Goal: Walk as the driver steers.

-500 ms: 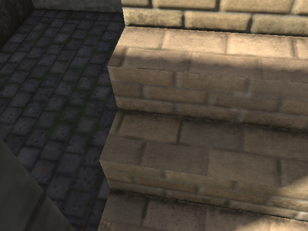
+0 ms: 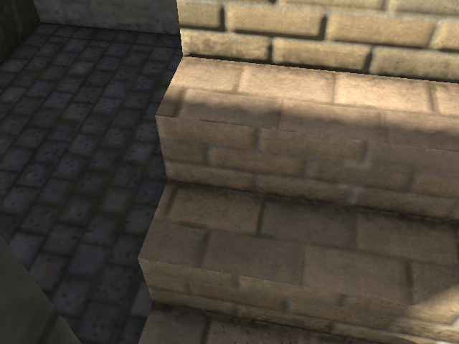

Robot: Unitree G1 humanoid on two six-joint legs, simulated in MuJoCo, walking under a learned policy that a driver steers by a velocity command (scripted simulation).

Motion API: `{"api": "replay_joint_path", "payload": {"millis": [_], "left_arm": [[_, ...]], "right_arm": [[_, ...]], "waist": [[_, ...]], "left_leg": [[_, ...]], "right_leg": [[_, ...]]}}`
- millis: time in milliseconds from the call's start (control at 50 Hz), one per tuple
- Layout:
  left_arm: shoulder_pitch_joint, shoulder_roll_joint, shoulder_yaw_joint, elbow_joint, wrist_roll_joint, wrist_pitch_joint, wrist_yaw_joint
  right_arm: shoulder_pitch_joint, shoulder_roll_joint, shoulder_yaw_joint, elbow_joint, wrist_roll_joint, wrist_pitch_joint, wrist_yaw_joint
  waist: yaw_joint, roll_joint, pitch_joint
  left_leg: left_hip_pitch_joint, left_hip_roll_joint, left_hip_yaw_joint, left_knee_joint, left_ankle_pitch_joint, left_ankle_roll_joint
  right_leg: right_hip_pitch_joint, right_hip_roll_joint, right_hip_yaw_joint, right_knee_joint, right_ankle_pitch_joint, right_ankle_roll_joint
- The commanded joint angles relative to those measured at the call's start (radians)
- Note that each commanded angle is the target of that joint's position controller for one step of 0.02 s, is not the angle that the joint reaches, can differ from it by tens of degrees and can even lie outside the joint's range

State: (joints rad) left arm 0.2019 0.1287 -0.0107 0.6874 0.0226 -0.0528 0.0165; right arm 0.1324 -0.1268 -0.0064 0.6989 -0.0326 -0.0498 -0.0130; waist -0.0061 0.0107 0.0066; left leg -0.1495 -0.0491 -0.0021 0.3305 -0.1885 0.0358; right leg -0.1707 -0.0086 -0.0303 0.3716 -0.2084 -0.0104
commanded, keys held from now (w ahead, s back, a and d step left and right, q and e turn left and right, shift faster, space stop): w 0.56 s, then no key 0.44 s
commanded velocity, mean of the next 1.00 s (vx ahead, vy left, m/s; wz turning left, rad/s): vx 0.38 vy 0.00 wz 0.01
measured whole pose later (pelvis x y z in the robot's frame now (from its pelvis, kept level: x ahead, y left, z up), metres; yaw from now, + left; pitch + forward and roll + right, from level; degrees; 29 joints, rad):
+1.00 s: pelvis +0.00 -0.03 +0.00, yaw -1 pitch -1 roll +0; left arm 0.23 0.11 0.05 0.72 0.02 -0.04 0.01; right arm 0.23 -0.13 -0.06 0.84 -0.02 -0.02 -0.01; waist -0.03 0.01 0.05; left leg -0.13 0.01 0.00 0.36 -0.22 -0.01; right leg -0.14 0.04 -0.03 0.36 -0.21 -0.05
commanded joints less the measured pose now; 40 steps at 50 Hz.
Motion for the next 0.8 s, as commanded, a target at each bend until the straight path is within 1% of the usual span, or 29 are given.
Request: {"api": "replay_joint_path", "payload": {"millis": [20, 160, 180, 240, 260, 280, 340, 460, 560, 640, 660, 680, 800], "left_arm": [[-0.060, 0.070, 0.021, -0.087, 0.002, -0.019, 0.002], [-0.100, 0.065, 0.028, -0.096, 0.006, -0.015, 0.002], [-0.113, 0.058, 0.028, -0.106, 0.006, -0.016, 0.001], [-0.126, 0.056, 0.030, -0.114, 0.007, -0.017, -0.006], [-0.096, 0.072, 0.039, -0.100, -0.004, -0.020, -0.005], [-0.102, 0.068, 0.037, -0.101, -0.003, -0.022, -0.006], [-0.122, 0.054, 0.038, -0.112, 0.002, -0.023, -0.008], [-0.122, 0.048, 0.045, -0.113, 0.003, -0.026, -0.009], [-0.117, 0.043, 0.049, -0.111, 0.003, -0.027, -0.010], [-0.075, 0.052, 0.059, -0.088, 0.001, -0.024, -0.011], [-0.070, 0.051, 0.060, -0.085, 0.001, -0.022, -0.011], [-0.065, 0.048, 0.060, -0.084, -0.001, -0.022, -0.008], [-0.032, 0.052, 0.068, -0.065, -0.002, -0.015, -0.006]], "right_arm": [[-0.047, -0.061, -0.020, -0.071, 0.001, -0.017, -0.002], [-0.039, -0.062, -0.027, -0.058, 0.006, -0.013, -0.008], [-0.038, -0.060, -0.029, -0.055, 0.008, -0.009, -0.004], [-0.029, -0.063, -0.033, -0.044, 0.012, -0.004, 0.000], [-0.030, -0.071, -0.038, -0.042, 0.011, -0.002, 0.001], [-0.030, -0.070, -0.040, -0.041, 0.011, -0.002, 0.002], [-0.036, -0.065, -0.041, -0.036, 0.010, -0.001, 0.002], [-0.040, -0.059, -0.045, -0.029, 0.011, -0.001, -0.001], [-0.043, -0.055, -0.047, -0.022, 0.009, 0.001, -0.002], [0.000, -0.064, -0.054, 0.002, 0.005, 0.005, -0.002], [0.006, -0.064, -0.055, 0.007, 0.005, 0.007, -0.001], [0.017, -0.059, -0.054, 0.013, 0.011, 0.005, -0.003], [0.045, -0.067, -0.062, 0.038, 0.009, 0.011, -0.003]], "waist": [[-0.005, -0.027, -0.082], [-0.004, -0.013, -0.093], [-0.005, -0.013, -0.090], [-0.006, -0.011, -0.103], [-0.003, -0.004, -0.113], [-0.006, -0.018, -0.105], [-0.011, -0.022, -0.085], [-0.014, -0.018, -0.097], [-0.014, -0.013, -0.096], [-0.020, -0.013, -0.091], [-0.020, -0.013, -0.086], [-0.022, -0.011, -0.075], [-0.020, -0.010, -0.047]], "left_leg": [[0.004, 0.128, -0.093, -0.053, 0.180, -0.012], [0.003, 0.138, -0.088, -0.065, 0.212, -0.023], [0.006, 0.139, -0.087, -0.065, 0.233, -0.023], [0.020, 0.144, -0.080, -0.058, 0.280, -0.025], [0.016, 0.140, -0.073, -0.042, 0.246, -0.027], [0.007, 0.140, -0.073, -0.045, 0.221, -0.029], [0.000, 0.143, -0.073, -0.048, 0.201, -0.031], [0.011, 0.146, -0.067, -0.041, 0.206, -0.035], [0.016, 0.149, -0.065, -0.043, 0.202, -0.039], [0.021, 0.148, -0.058, -0.016, 0.210, -0.043], [0.018, 0.147, -0.057, -0.013, 0.200, -0.043], [0.012, 0.146, -0.059, -0.016, 0.195, -0.043], [0.002, 0.145, -0.060, -0.006, 0.168, -0.040]], "right_leg": [[0.078, -0.103, 0.103, -0.069, 0.193, -0.020], [0.121, -0.104, 0.102, -0.075, 0.263, -0.021], [0.118, -0.106, 0.106, -0.077, 0.274, -0.021], [0.123, -0.101, 0.104, -0.082, 0.311, -0.021], [0.135, -0.100, 0.107, -0.077, 0.275, -0.010], [0.129, -0.099, 0.107, -0.082, 0.267, -0.007], [0.112, -0.096, 0.110, -0.091, 0.252, -0.008], [0.116, -0.092, 0.113, -0.094, 0.283, -0.012], [0.114, -0.091, 0.117, -0.096, 0.288, -0.015], [0.114, -0.092, 0.109, -0.066, 0.348, -0.017], [0.110, -0.091, 0.108, -0.063, 0.339, -0.018], [0.107, -0.088, 0.108, -0.064, 0.323, -0.014], [0.091, -0.086, 0.107, -0.056, 0.280, -0.015]]}}
Velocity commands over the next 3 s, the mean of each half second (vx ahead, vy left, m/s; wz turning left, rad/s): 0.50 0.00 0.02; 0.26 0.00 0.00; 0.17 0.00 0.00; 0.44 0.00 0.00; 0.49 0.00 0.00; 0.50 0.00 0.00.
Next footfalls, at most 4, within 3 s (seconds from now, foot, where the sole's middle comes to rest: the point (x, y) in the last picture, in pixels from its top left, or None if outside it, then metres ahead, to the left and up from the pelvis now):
none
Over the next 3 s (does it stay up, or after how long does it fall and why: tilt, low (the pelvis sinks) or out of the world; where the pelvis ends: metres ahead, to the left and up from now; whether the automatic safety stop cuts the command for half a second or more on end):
stays up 0.02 -0.01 0.01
